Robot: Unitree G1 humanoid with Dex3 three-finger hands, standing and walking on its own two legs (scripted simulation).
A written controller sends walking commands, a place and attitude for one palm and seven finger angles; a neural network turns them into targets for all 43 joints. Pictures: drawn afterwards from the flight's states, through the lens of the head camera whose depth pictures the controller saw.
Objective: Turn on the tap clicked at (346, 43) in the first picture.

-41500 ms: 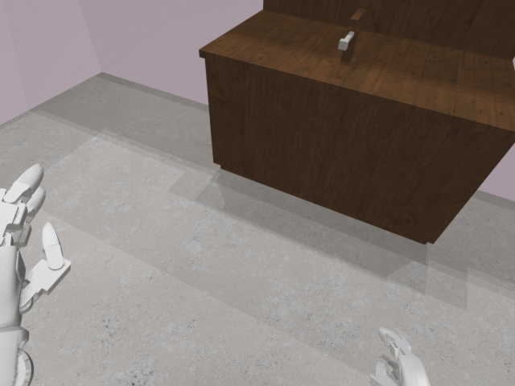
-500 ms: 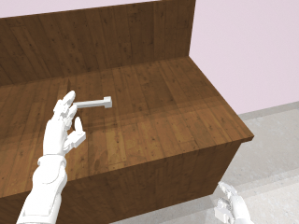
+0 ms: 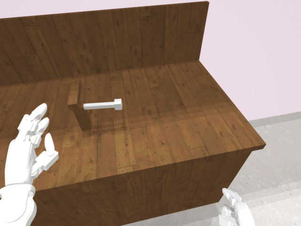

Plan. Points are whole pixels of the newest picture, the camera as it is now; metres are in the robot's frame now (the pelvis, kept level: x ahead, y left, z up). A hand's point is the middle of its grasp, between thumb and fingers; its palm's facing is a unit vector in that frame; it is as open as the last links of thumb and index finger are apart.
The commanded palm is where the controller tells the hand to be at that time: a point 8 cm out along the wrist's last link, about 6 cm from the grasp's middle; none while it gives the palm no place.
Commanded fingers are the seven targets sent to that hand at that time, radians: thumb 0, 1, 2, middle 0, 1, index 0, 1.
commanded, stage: draw the hand back beside the body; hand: left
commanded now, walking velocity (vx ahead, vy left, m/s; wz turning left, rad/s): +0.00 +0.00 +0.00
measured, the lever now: (118, 104) +0.49 +0.18 +0.05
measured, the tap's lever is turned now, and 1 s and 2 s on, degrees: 82 82 82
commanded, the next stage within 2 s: step back with the hand held close in 0.32 s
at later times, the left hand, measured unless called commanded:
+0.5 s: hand (49, 156) +0.20 +0.24 +0.16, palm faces +0.39 -0.85 -0.34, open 7.4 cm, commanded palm +0.15 +0.27 +0.17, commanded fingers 0.00 0.90 0.90 -0.20 -0.30 -0.20 -0.30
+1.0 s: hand (31, 177) +0.16 +0.26 +0.15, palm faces +0.35 -0.82 -0.46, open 7.4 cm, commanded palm +0.11 +0.30 +0.17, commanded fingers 0.00 0.90 0.90 -0.20 -0.30 -0.20 -0.30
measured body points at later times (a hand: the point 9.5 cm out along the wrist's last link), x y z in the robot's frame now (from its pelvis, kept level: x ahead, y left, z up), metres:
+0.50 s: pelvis -0.01 -0.01 +0.00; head -0.02 -0.02 +0.45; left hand +0.17 +0.28 +0.18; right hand +0.19 -0.22 -0.08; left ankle -0.01 +0.09 -0.75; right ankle +0.02 -0.09 -0.75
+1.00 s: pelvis -0.06 +0.02 -0.01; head -0.03 +0.01 +0.44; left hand +0.13 +0.30 +0.17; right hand +0.11 -0.23 -0.10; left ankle -0.01 +0.09 -0.75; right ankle +0.02 -0.09 -0.75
